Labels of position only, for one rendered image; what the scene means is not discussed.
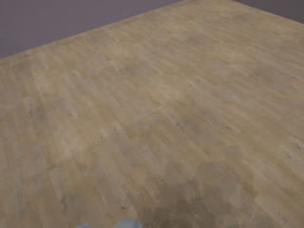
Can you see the robot left thigh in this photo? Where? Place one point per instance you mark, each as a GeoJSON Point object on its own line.
{"type": "Point", "coordinates": [128, 223]}

